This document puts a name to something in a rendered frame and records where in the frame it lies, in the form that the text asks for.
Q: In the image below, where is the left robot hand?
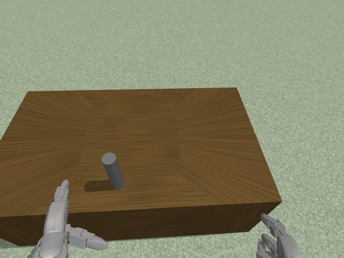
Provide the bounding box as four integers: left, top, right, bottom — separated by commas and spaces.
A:
43, 180, 107, 250

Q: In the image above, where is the can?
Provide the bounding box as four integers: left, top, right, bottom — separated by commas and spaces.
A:
102, 153, 124, 190

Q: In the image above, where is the right robot hand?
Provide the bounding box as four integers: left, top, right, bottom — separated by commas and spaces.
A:
256, 213, 303, 258

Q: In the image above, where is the left robot arm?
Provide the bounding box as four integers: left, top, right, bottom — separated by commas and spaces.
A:
32, 232, 68, 258

